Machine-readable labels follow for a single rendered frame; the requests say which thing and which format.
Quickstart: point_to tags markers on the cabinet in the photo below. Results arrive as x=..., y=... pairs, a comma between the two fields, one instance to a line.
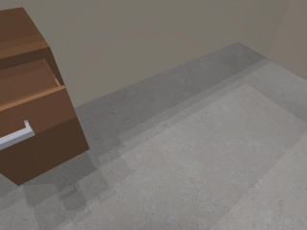
x=21, y=42

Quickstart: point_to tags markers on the handle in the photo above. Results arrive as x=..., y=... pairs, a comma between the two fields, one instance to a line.
x=17, y=136

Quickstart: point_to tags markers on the drawer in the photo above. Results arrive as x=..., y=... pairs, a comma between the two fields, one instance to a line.
x=32, y=92

